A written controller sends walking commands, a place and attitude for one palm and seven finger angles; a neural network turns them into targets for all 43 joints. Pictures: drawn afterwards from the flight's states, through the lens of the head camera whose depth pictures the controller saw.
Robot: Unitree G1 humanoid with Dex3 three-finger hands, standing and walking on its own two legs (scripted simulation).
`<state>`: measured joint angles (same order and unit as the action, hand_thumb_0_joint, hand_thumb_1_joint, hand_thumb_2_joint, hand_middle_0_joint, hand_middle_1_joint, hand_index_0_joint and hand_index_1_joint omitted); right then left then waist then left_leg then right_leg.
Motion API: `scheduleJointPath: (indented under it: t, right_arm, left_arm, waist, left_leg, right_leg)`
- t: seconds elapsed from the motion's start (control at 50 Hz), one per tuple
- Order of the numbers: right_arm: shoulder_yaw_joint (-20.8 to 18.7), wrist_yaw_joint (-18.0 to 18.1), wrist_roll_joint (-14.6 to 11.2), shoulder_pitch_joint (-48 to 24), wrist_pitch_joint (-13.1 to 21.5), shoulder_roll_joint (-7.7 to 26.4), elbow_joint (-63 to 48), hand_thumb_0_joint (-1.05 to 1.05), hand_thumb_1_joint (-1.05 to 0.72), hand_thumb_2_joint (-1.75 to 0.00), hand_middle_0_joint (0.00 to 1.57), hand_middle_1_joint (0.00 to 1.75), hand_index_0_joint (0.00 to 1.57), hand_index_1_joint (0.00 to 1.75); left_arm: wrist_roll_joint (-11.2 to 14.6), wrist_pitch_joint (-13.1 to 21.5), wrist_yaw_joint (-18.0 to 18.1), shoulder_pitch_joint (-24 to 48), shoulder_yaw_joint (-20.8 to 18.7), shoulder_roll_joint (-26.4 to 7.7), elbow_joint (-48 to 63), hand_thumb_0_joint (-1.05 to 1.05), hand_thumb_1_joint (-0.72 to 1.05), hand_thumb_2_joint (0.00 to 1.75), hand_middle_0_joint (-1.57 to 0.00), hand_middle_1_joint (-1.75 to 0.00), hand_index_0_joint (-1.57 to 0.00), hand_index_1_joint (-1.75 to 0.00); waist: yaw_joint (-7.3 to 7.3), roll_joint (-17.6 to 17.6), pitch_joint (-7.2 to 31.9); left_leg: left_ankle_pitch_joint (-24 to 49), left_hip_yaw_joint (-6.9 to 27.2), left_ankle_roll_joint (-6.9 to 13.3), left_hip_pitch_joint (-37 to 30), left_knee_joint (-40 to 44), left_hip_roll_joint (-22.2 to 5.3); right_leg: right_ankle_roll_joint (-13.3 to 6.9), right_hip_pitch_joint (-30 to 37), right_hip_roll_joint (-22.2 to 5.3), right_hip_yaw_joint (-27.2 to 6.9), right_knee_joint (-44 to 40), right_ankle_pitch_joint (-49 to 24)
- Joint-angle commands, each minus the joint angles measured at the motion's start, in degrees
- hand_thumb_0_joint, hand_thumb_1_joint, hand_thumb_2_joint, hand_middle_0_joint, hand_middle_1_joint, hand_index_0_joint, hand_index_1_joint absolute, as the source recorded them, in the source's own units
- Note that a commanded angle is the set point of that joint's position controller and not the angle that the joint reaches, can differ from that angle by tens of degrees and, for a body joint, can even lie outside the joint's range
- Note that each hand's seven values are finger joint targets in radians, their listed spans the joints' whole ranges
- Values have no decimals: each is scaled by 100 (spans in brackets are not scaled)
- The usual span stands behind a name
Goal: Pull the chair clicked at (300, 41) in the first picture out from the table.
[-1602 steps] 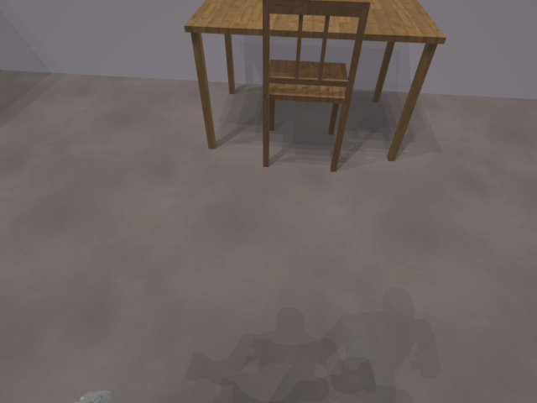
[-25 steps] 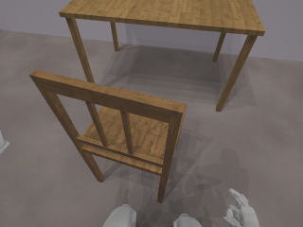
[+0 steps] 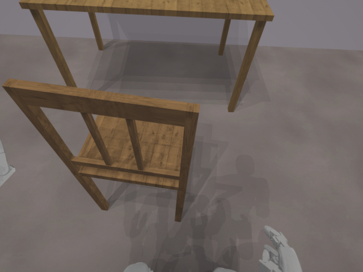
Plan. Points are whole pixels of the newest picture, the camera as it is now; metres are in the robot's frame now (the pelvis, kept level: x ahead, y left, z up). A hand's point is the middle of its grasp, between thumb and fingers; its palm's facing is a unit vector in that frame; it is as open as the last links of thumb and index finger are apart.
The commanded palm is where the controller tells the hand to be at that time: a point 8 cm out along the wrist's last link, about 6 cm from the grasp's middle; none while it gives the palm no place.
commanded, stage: stop stepping back and stand still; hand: left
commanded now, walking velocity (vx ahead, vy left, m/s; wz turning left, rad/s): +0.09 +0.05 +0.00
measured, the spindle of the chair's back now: (98, 141) +0.45 +0.26 -0.07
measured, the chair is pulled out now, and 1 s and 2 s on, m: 0.63 0.63 0.63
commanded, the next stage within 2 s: let the arm hang, fingers relaxed in 0.66 s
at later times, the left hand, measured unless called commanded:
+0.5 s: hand out of the picture +0.16 +0.29 +0.16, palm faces +0.46 -0.79 -0.40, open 7.4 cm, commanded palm +0.10 +0.31 +0.19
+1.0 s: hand out of the picture +0.07 +0.19 -0.13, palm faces +0.00 -0.98 -0.19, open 7.4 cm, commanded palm none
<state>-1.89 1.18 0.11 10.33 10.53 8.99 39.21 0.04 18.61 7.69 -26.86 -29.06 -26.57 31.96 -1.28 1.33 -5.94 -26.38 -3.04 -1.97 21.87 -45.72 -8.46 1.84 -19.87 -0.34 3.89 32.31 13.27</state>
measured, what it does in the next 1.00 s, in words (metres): stands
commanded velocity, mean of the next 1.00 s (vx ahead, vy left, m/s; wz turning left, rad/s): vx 0.05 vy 0.00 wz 0.00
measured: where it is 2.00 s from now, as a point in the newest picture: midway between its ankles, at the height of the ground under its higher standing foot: outside the picture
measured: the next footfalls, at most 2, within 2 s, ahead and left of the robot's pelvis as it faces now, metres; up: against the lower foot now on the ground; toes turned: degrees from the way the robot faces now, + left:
none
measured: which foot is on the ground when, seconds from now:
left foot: down 0.00-1.00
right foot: down 0.00-1.00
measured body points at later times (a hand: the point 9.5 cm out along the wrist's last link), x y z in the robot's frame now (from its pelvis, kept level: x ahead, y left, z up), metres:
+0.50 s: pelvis -0.05 +0.01 +0.01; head -0.06 +0.03 +0.46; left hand +0.13 +0.33 +0.18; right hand +0.10 -0.22 -0.07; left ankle +0.00 +0.13 -0.72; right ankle -0.03 -0.14 -0.72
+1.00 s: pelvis -0.04 +0.02 +0.01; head -0.04 +0.03 +0.46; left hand +0.07 +0.24 -0.11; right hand +0.05 -0.22 -0.11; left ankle +0.00 +0.13 -0.72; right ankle -0.03 -0.14 -0.72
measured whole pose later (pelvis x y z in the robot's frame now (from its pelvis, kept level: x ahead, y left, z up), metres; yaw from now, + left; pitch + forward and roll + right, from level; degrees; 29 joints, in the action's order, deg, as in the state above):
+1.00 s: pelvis -0.04 +0.02 +0.01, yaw +1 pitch -1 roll -1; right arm 0.6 -0.7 1.1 12.3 0.8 10.8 49.6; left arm -1.8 -3.8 0.8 -16.7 -0.3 -11.1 -38.1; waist -1.7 -1.5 -0.4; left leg -12.7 -1.9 0.9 17.9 -31.6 -1.0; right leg 3.2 -14.2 -3.7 1.2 30.1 14.9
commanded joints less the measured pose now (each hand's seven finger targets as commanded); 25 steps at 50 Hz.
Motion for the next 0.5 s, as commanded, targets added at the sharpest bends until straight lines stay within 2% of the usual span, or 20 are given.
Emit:
scheduleJointPath:
  t: [0.0, 0.02, 0.04, 0.06, 0.08, 0.1, 0.12, 0.14, 0.16, 0.18, 0.2, 0.24, 0.26, 0.28, 0.3, 0.32, 0.36, 0.38, 0.42, 0.48]
  right_arm:
    - [-292, 137, -181, -102, -81, 709, -1136, 0, -90, -90, 20, 30, 20, 30]
    - [-187, 165, -187, -218, -184, 604, -1180, 0, -90, -90, 20, 30, 20, 30]
    - [-144, 209, -185, -252, -236, 693, -1200, 0, -90, -90, 20, 30, 20, 30]
    - [-117, 257, -159, -257, -206, 724, -1292, 0, -90, -90, 20, 30, 20, 30]
    - [-163, 293, -107, -383, -105, 854, -1389, 0, -90, -90, 20, 30, 20, 30]
    - [-188, 306, -89, -394, -8, 845, -1374, 0, -90, -90, 20, 30, 20, 30]
    - [-205, 298, -94, -299, 79, 868, -1344, 0, -90, -90, 20, 30, 20, 30]
    - [-172, 339, -101, -374, 160, 864, -1305, 0, -90, -90, 20, 30, 20, 30]
    - [-185, 349, -108, -265, 191, 892, -1230, 0, -90, -90, 20, 30, 20, 30]
    - [-194, 322, -145, -56, 212, 926, -1147, 0, -90, -90, 20, 30, 20, 30]
    - [-204, 306, -180, 105, 227, 983, -1067, 0, -90, -90, 20, 30, 20, 30]
    - [-230, 313, -171, 222, 207, 961, -922, 0, -90, -90, 20, 30, 20, 30]
    - [-220, 324, -144, 197, 220, 970, -885, 0, -90, -90, 20, 30, 20, 30]
    - [-203, 338, -104, 128, 261, 997, -851, 0, -90, -90, 20, 30, 20, 30]
    - [-233, 331, -100, 199, 253, 1030, -740, 0, -90, -90, 20, 30, 20, 30]
    - [-239, 340, -127, 120, 221, 1046, -796, 0, -90, -90, 20, 30, 20, 30]
    - [-175, 376, -162, -66, 216, 996, -870, 0, -90, -90, 20, 30, 20, 30]
    - [-143, 366, -170, -149, 224, 955, -908, 0, -90, -90, 20, 30, 20, 30]
    - [-117, 341, -157, -247, 243, 927, -965, 0, -90, -90, 20, 30, 20, 30]
    - [-98, 337, -92, -297, 280, 903, -1017, 0, -90, -90, 20, 30, 20, 30]
  left_arm:
    - [240, -72, 191, -1036, -998, -1105, 791, 0, 90, 90, -20, -30, -20, -30]
    - [264, -128, 228, -1280, -1159, -1243, 919, 0, 90, 90, -20, -30, -20, -30]
    - [317, -136, 254, -1501, -1182, -1358, 1155, 0, 90, 90, -20, -30, -20, -30]
    - [301, -96, 268, -1542, -1091, -1320, 1560, 0, 90, 90, -20, -30, -20, -30]
    - [251, -42, 297, -1404, -1041, -1336, 1977, 0, 90, 90, -20, -30, -20, -30]
    - [165, -33, 308, -1299, -1011, -1357, 2113, 0, 90, 90, -20, -30, -20, -30]
    - [168, -31, 267, -1194, -954, -1346, 2177, 0, 90, 90, -20, -30, -20, -30]
    - [136, -45, 288, -908, -970, -1463, 2139, 0, 90, 90, -20, -30, -20, -30]
    - [104, -64, 311, -828, -926, -1365, 2004, 0, 90, 90, -20, -30, -20, -30]
    - [116, -74, 293, -944, -834, -1257, 1729, 0, 90, 90, -20, -30, -20, -30]
    - [128, -92, 279, -1018, -729, -1161, 1427, 0, 90, 90, -20, -30, -20, -30]
    - [162, -152, 249, -928, -669, -1106, 624, 0, 90, 90, -20, -30, -20, -30]
    - [216, -169, 212, -651, -576, -996, 334, 0, 90, 90, -20, -30, -20, -30]
    - [246, -159, 187, -300, -600, -1008, 103, 0, 90, 90, -20, -30, -20, -30]
    - [184, -182, 141, -48, -336, -741, -68, 0, 90, 90, -20, -30, -20, -30]
    - [160, -232, 114, 35, -146, -594, -128, 0, 90, 90, -20, -30, -20, -30]
    - [122, -256, 105, 194, 44, -518, 15, 0, 90, 90, -20, -30, -20, -30]
    - [94, -275, 106, 240, 104, -508, 45, 0, 90, 90, -20, -30, -20, -30]
    - [59, -300, 107, 441, 238, -514, 370, 0, 90, 90, -20, -30, -20, -30]
    - [43, -271, 165, 467, 97, -772, 997, 0, 90, 90, -20, -30, -20, -30]
  waist:
    - [96, -1661, 1773]
    - [67, -1421, 1868]
    - [30, -629, 2041]
    - [32, 33, 1976]
    - [110, 1104, 1731]
    - [146, 1799, 1560]
    - [59, 2088, 1325]
    - [24, 2132, 977]
    - [57, 1838, 667]
    - [128, 1312, 682]
    - [113, 735, 781]
    - [14, -284, 750]
    - [-50, -517, 521]
    - [-77, -182, 374]
    - [-56, -39, 468]
    - [-30, 94, 360]
    - [24, 565, 367]
    - [61, 516, 372]
    - [91, 96, 406]
    - [103, 61, 487]
  left_leg:
    - [-305, 331, 133, 48, 111, 355]
    - [118, 150, 150, -225, 827, 437]
    - [694, -27, 190, -738, 1873, 507]
    - [1025, 122, 283, -1008, 2472, 359]
    - [1121, 1042, 586, -931, 2879, -307]
    - [868, 1332, 772, -641, 3041, -721]
    - [-706, 1533, 844, 15, 3515, -829]
    - [-1455, 1620, 912, 633, 3753, -846]
    - [-1115, 1358, 866, 812, 3468, -667]
    - [-433, 1053, 758, 545, 2887, -470]
    - [116, 848, 636, 218, 2349, -237]
    - [65, 537, 435, -162, 1686, 250]
    - [117, 424, 376, -387, 1549, 354]
    - [249, 437, 374, -602, 1757, 267]
    - [-33, 587, 372, -632, 2100, 219]
    - [-175, 720, 425, -605, 2359, 121]
    - [-629, 938, 538, -323, 2926, -56]
    - [-757, 965, 569, -170, 2994, -90]
    - [-588, 846, 549, -189, 2807, 36]
    - [-340, 664, 506, -415, 2575, 199]
  right_leg:
    - [-1176, 1357, -1878, -1592, -885, -3133]
    - [-945, 1290, -1590, -1304, -726, -2643]
    - [-705, 1175, -1396, -1034, -453, -1974]
    - [-431, 994, -990, -715, -149, -945]
    - [-210, 497, -529, -478, 302, 87]
    - [-121, 326, -250, -198, 753, 1124]
    - [-137, 466, -133, -222, 1263, 1629]
    - [-147, 629, -126, -295, 1447, 1506]
    - [-161, 749, -174, -316, 1074, 1170]
    - [-166, 902, -244, -258, 221, 698]
    - [-188, 1004, -289, -329, -589, 221]
    - [-408, 631, -610, -935, -1384, -30]
    - [-508, 115, -775, -1082, -1534, 122]
    - [-526, -179, -795, -1019, -1490, 239]
    - [-438, -160, -567, -944, -1358, 881]
    - [-363, -161, -376, -857, -1251, 1068]
    - [-235, 302, -196, -616, -952, 879]
    - [-211, 496, -194, -599, -896, 737]
    - [-213, 627, -230, -704, -1123, 610]
    - [-282, 550, -352, -913, -1462, 751]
